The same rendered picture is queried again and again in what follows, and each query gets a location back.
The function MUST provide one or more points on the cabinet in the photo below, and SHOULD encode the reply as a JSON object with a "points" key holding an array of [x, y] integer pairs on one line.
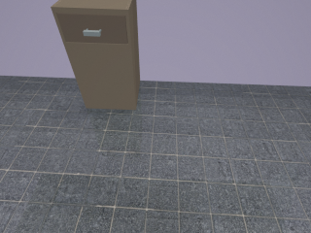
{"points": [[108, 75]]}

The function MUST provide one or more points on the handle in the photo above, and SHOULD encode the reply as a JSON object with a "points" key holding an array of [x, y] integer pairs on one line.
{"points": [[92, 33]]}

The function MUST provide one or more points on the drawer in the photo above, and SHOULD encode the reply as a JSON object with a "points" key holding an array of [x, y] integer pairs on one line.
{"points": [[113, 28]]}

